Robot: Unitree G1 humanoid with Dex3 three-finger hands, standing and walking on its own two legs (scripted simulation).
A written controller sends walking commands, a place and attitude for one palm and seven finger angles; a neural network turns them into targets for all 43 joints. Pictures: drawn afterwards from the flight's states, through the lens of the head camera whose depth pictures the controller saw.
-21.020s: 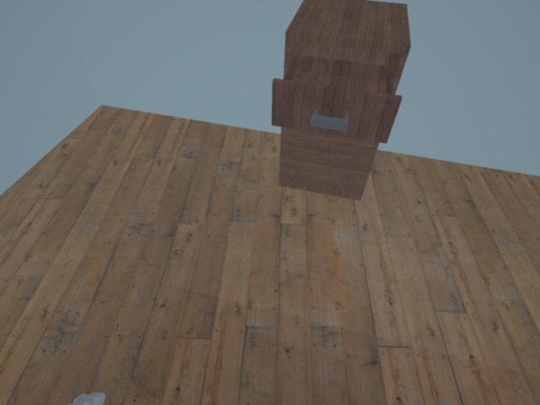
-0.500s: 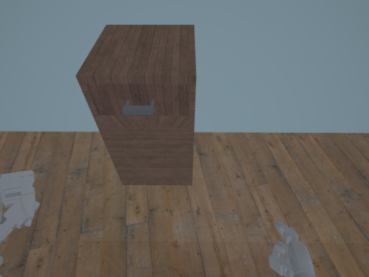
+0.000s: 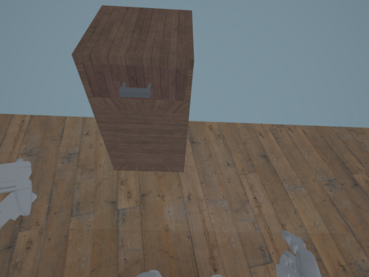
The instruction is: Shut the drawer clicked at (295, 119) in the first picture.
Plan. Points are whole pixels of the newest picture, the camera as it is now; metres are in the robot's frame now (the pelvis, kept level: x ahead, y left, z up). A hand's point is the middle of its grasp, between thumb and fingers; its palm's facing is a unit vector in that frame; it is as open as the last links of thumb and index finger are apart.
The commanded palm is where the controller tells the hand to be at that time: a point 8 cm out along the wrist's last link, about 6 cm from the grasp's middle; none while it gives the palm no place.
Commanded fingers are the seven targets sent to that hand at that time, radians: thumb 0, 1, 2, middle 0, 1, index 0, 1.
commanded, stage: step back with the hand held close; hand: left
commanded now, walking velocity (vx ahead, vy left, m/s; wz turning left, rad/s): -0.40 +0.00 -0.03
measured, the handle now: (136, 88) +0.77 +0.21 -0.08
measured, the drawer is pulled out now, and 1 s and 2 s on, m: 0.00 0.00 0.00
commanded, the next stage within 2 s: stop stepping back and stand still in 0.32 s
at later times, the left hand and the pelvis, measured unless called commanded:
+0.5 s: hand (34, 274) +0.11 +0.18 +0.19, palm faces +0.18 -0.82 -0.55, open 3.2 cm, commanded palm +0.05 +0.24 +0.19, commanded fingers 0.00 0.90 0.90 -1.40 -1.60 -1.40 -1.60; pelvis -0.09 -0.04 +0.01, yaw -4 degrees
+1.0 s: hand out of the picture +0.04 +0.23 +0.19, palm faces +0.30 -0.83 -0.46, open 3.3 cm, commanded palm -0.01 +0.28 +0.19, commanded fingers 0.00 0.90 0.90 -1.40 -1.60 -1.40 -1.60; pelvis -0.16 +0.01 +0.01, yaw -3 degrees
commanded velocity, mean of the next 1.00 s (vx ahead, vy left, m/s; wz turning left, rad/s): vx -0.13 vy -0.01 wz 0.00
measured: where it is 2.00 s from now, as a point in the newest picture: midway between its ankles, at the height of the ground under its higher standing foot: outside the picture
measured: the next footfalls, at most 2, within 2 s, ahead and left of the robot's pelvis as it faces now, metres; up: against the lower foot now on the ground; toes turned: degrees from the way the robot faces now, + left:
right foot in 0.30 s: -0.12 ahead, -0.08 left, +0.00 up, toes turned -6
left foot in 1.10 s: -0.09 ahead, +0.12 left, +0.00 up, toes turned -3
